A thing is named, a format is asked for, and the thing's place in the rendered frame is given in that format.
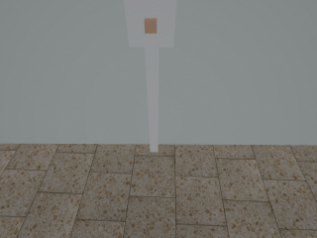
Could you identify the panel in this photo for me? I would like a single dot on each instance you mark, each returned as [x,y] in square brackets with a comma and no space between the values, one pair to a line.
[136,11]

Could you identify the button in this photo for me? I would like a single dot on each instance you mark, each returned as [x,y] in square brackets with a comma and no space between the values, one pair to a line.
[151,25]

